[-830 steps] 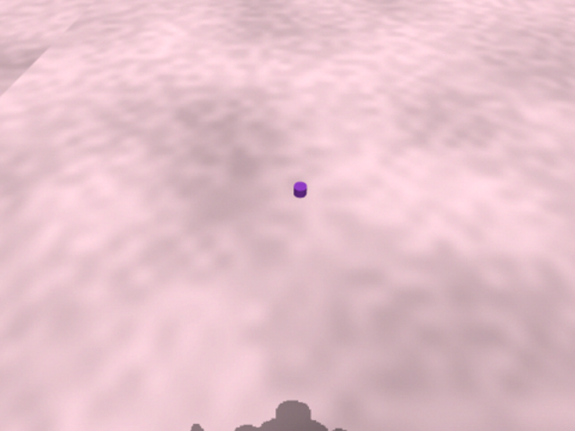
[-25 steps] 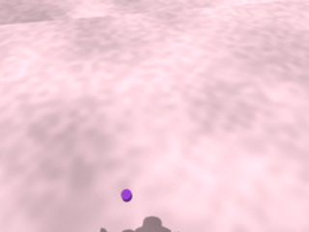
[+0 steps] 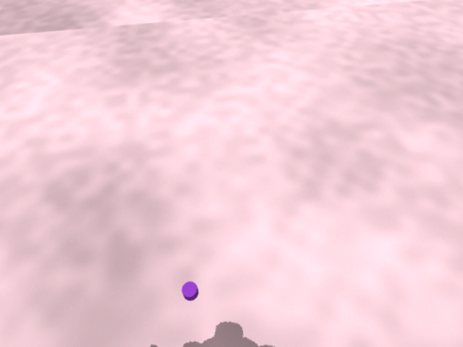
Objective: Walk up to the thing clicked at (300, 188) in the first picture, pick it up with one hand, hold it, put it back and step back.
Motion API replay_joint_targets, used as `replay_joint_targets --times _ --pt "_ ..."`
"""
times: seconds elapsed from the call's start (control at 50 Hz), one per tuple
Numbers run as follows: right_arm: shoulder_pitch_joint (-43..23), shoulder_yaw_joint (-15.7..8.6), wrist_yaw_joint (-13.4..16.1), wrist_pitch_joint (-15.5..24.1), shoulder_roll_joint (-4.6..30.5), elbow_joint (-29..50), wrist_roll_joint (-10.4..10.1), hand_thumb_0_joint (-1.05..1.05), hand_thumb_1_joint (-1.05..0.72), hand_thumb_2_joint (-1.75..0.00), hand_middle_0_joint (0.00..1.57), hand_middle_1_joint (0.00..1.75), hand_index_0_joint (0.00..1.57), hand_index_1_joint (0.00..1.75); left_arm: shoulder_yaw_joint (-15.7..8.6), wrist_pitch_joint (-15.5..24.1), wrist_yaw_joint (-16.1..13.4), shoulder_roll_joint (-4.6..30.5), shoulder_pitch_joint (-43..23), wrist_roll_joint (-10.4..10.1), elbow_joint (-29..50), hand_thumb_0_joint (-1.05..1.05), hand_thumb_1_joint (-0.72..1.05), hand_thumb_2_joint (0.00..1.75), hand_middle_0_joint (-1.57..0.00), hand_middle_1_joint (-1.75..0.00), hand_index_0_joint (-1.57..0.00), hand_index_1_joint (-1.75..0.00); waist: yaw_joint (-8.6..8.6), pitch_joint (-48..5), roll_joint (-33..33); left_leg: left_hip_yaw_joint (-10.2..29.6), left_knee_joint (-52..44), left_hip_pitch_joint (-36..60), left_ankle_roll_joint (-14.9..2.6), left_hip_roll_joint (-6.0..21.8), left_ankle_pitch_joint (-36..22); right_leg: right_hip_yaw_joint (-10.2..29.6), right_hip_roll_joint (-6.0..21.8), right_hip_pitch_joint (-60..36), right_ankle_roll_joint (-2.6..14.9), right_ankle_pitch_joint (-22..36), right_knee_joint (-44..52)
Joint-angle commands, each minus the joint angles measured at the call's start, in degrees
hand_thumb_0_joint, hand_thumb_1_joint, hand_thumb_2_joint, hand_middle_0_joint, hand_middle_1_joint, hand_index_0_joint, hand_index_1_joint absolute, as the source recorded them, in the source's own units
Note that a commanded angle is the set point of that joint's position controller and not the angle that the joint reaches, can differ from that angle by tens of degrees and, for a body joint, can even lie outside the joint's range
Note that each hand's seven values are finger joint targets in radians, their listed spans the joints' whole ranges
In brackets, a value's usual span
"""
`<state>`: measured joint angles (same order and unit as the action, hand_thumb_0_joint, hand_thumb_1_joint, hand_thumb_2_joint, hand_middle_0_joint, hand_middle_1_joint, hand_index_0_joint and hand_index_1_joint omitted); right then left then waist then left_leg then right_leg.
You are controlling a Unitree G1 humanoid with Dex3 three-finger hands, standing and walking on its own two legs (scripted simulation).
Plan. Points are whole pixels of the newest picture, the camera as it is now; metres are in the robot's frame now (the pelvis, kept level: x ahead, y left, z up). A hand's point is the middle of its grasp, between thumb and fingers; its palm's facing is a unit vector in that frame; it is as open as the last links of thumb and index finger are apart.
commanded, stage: stand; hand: left
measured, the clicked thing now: (190, 291) +0.44 +0.23 -0.76
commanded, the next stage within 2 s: walk up in 0.14 s
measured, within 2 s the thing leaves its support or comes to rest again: neither
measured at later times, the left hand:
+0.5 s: hand out of the picture +0.08 +0.31 -0.19, palm faces -0.02 -0.93 -0.37, open 7.4 cm
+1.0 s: hand out of the picture -0.09 +0.28 -0.17, palm faces -0.07 -0.92 -0.39, open 7.4 cm
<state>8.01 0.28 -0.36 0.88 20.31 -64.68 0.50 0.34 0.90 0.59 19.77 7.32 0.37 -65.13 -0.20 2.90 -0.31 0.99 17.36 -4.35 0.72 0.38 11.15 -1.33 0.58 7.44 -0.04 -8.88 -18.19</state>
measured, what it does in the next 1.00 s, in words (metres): walks backwards: right foot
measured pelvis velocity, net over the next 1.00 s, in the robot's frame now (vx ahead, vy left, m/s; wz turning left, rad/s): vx -0.19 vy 0.02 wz -0.07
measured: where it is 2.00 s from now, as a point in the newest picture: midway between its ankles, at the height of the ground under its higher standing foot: outside the picture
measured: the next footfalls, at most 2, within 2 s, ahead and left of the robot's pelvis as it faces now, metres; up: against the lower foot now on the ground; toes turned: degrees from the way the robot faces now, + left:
right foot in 0.88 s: -0.16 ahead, -0.10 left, +0.00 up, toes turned -1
left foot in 1.20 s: -0.28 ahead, +0.13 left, +0.00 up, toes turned -4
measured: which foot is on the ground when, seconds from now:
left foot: down 0.00-0.90, up 0.92-1.00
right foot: down 0.00-0.48, up 0.50-0.86, down 0.88-1.00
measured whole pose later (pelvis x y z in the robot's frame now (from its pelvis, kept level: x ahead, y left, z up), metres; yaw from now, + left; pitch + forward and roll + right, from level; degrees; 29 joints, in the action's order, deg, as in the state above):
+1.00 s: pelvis -0.19 +0.02 -0.03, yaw -4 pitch -2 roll +1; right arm 6.6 -3.0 2.1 -3.1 23.1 -48.7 -0.4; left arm -4.3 -3.2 0.7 20.4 9.9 1.7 -48.6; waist -1.0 10.2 -0.7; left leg 6.2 60.8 -27.3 0.3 -3.9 29.8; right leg 3.1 -1.0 15.5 1.3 -20.7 -38.2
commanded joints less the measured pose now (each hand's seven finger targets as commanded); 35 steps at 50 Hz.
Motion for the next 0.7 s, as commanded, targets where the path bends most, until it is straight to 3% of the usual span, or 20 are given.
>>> replay_joint_targets --times 0.0,0.1,0.12,0.18,0.24,0.26,0.3,0.32,0.34,0.38,0.4,0.42,0.44,0.46,0.48,0.5,0.52,0.56,0.6,0.68 --pt "-1.63 -2.18 0.79 1.14 11.94 3.06 -0.01 0.00 -0.90 -0.90 0.20 0.30 0.20 0.30 -1.88 1.25 -0.99 12.34 -1.71 0.04 3.42 0.00 0.90 0.90 -0.20 -0.30 -0.20 -0.30 -0.03 -4.27 0.00 4.75 -2.61 -1.05 -1.92 7.17 -8.87 6.03 7.42 -2.77 1.53 8.64 2.56" --pt "-1.67 -2.05 0.83 1.06 11.83 2.90 -0.03 0.00 -0.90 -0.90 0.20 0.30 0.20 0.30 -1.98 1.03 -1.02 12.47 -2.18 -0.09 3.33 0.00 0.90 0.90 -0.20 -0.30 -0.20 -0.30 -0.07 -3.36 -0.13 4.89 -3.32 -1.91 -1.73 7.07 -6.82 6.05 7.18 -2.45 1.42 6.30 2.77" --pt "-3.67 -3.31 0.90 -0.15 14.55 3.36 -0.31 0.00 -0.90 -0.90 0.20 0.30 0.20 0.30 -5.00 0.28 -1.51 15.49 -2.72 -0.62 5.16 0.00 0.90 0.90 -0.20 -0.30 -0.20 -0.30 -0.58 3.63 1.15 5.90 2.80 -6.25 -2.57 6.28 -18.47 6.33 6.45 1.76 1.54 19.32 -2.47" --pt "-1.57 -3.83 1.05 -1.09 13.62 5.56 -1.15 0.00 -0.90 -0.90 0.20 0.30 0.20 0.30 -5.64 -0.47 -1.92 15.09 -1.28 -0.90 7.51 0.00 0.90 0.90 -0.20 -0.30 -0.20 -0.30 0.06 -6.06 1.86 3.95 10.10 -3.89 -3.31 5.47 -22.77 6.14 7.76 -1.59 4.19 26.06 -6.21" --pt "-0.89 -4.41 1.03 -2.09 13.25 7.75 -0.99 0.00 -0.90 -0.90 0.20 0.30 0.20 0.30 -6.31 -1.45 -1.83 16.28 -3.14 -0.67 10.76 0.00 0.90 0.90 -0.20 -0.30 -0.20 -0.30 0.21 -10.46 3.49 2.07 17.97 -3.74 -3.05 2.58 -15.00 10.27 12.58 0.50 8.29 26.22 -6.93" --pt "-0.44 -4.58 1.04 -2.47 12.98 8.25 -0.92 0.00 -0.90 -0.90 0.20 0.30 0.20 0.30 -6.50 -1.73 -1.88 16.90 -4.50 -0.46 11.72 0.00 0.90 0.90 -0.20 -0.30 -0.20 -0.30 0.21 -10.45 5.23 1.32 22.27 -4.65 -2.85 0.97 -8.92 11.98 14.79 2.01 10.23 26.60 -6.81" --pt "1.90 -5.08 0.90 -3.55 12.09 9.07 -0.44 0.00 -0.90 -0.90 0.20 0.30 0.20 0.30 -6.68 -2.22 -2.10 17.49 -7.07 0.35 13.92 0.00 0.90 0.90 -0.20 -0.30 -0.20 -0.30 0.76 -7.37 11.31 0.62 33.25 -7.38 -2.99 -2.24 15.91 16.25 20.63 8.79 15.02 24.77 -4.55" --pt "3.03 -5.31 0.74 -4.02 11.92 9.50 -0.20 0.00 -0.90 -0.90 0.20 0.30 0.20 0.30 -6.74 -2.33 -2.16 17.59 -7.08 1.03 14.70 0.00 0.90 0.90 -0.20 -0.30 -0.20 -0.30 0.77 -5.42 11.54 3.01 37.65 -7.88 -3.46 -1.49 22.20 17.23 21.97 12.79 16.14 22.14 -4.37" --pt "3.90 -5.63 0.53 -4.23 12.22 10.41 -0.35 0.00 -0.90 -0.90 0.20 0.30 0.20 0.30 -6.87 -2.29 -2.28 17.83 -8.42 1.32 15.70 0.00 0.90 0.90 -0.20 -0.30 -0.20 -0.30 1.73 -4.58 11.60 4.73 39.18 -8.27 -3.98 -0.47 23.13 16.03 21.37 14.76 15.78 20.73 -5.49" --pt "6.62 -6.22 0.48 -3.83 12.62 10.63 -0.55 0.00 -0.90 -0.90 0.20 0.30 0.20 0.30 -6.71 -2.30 -2.53 17.38 -10.43 1.78 17.16 0.00 0.90 0.90 -0.20 -0.30 -0.20 -0.30 2.88 -4.96 11.73 4.01 33.68 -10.00 -3.80 0.42 18.97 13.75 18.42 12.87 12.78 19.72 -9.69" --pt "6.99 -6.20 0.59 -3.28 12.68 10.65 -0.33 0.00 -0.90 -0.90 0.20 0.30 0.20 0.30 -6.51 -2.49 -2.42 16.63 -9.45 1.68 17.60 0.00 0.90 0.90 -0.20 -0.30 -0.20 -0.30 2.53 -6.08 9.62 1.90 25.84 -10.34 -3.39 0.13 14.57 11.79 15.76 9.38 10.64 18.32 -12.67" --pt "8.17 -6.39 0.70 -2.70 12.66 10.36 0.29 0.00 -0.90 -0.90 0.20 0.30 0.20 0.30 -6.32 -2.91 -2.16 16.53 -9.13 1.26 18.18 0.00 0.90 0.90 -0.20 -0.30 -0.20 -0.30 2.89 -6.30 6.47 0.73 17.28 -8.31 -3.18 0.21 4.75 9.60 12.62 9.55 8.29 15.42 -17.14" --pt "7.75 -6.85 0.94 -2.43 14.29 10.97 1.32 0.00 -0.90 -0.90 0.20 0.30 0.20 0.30 -5.97 -3.56 -2.03 14.53 -8.15 0.70 19.15 0.00 0.90 0.90 -0.20 -0.30 -0.20 -0.30 2.49 -4.36 -2.36 7.76 7.38 -9.89 -4.29 4.99 -8.57 6.45 6.00 11.11 5.07 6.21 -25.33" --pt "5.32 -8.02 1.02 -1.97 18.96 12.36 2.56 0.00 -0.90 -0.90 0.20 0.30 0.20 0.30 -5.52 -3.97 -2.24 11.20 -6.51 0.17 19.94 0.00 0.90 0.90 -0.20 -0.30 -0.20 -0.30 1.15 -3.49 -14.17 22.67 3.62 -6.10 -8.15 14.69 -23.59 3.69 -3.65 20.01 2.22 -14.11 -36.29" --pt "3.56 -8.48 0.99 -1.73 21.46 13.85 1.95 0.00 -0.90 -0.90 0.20 0.30 0.20 0.30 -6.19 -4.47 -2.69 12.14 -5.09 0.46 19.51 0.00 0.90 0.90 -0.20 -0.30 -0.20 -0.30 1.11 -4.91 -9.86 23.82 5.49 -9.33 -13.99 19.78 -34.32 9.29 -6.95 18.82 1.40 -28.28 -44.65" --pt "2.18 -8.65 1.13 -1.74 22.68 15.23 1.55 0.00 -0.90 -0.90 0.20 0.30 0.20 0.30 -6.36 -4.60 -3.18 12.87 -5.60 0.84 19.36 0.00 0.90 0.90 -0.20 -0.30 -0.20 -0.30 2.14 -6.10 -11.40 29.02 3.50 -10.87 -17.12 22.62 -30.77 13.15 -8.29 18.68 1.24 -31.06 -50.85" --pt "0.07 -8.41 1.67 -1.58 20.80 15.69 1.64 0.00 -0.90 -0.90 0.20 0.30 0.20 0.30 -6.79 -4.68 -3.37 13.39 -6.47 1.02 18.96 0.00 0.90 0.90 -0.20 -0.30 -0.20 -0.30 1.26 -4.71 -8.29 25.48 4.53 -10.38 -16.52 21.01 -28.02 15.22 -7.40 20.07 1.41 -27.99 -54.30" --pt "-4.25 -7.65 2.69 -1.39 17.56 16.96 1.98 0.00 -0.90 -0.90 0.20 0.30 0.20 0.30 -6.75 -4.72 -3.02 13.48 -1.75 0.08 17.61 0.00 0.90 0.90 -0.20 -0.30 -0.20 -0.30 -2.16 -2.85 -8.20 16.15 8.48 -6.80 -13.66 15.63 -27.48 14.49 -7.13 23.98 0.86 -22.00 -56.44" --pt "-0.74 -7.27 3.15 -1.12 15.63 17.18 1.31 0.00 -0.90 -0.90 0.20 0.30 0.20 0.30 -7.19 -4.48 -2.54 13.79 -1.25 0.55 18.34 0.00 0.90 0.90 -0.20 -0.30 -0.20 -0.30 -1.09 -3.45 -7.62 14.72 10.96 -1.48 -13.10 14.11 -32.33 12.93 -6.29 23.68 -0.41 -20.87 -54.59" --pt "4.56 -7.67 3.63 -1.02 15.92 17.63 0.81 0.00 -0.90 -0.90 0.20 0.30 0.20 0.30 -7.36 -3.92 -2.12 12.85 -3.06 1.14 21.25 0.00 0.90 0.90 -0.20 -0.30 -0.20 -0.30 2.42 -5.76 -6.52 14.75 13.30 7.31 -14.54 15.34 -35.77 10.26 -5.03 23.52 -2.07 -22.15 -42.49"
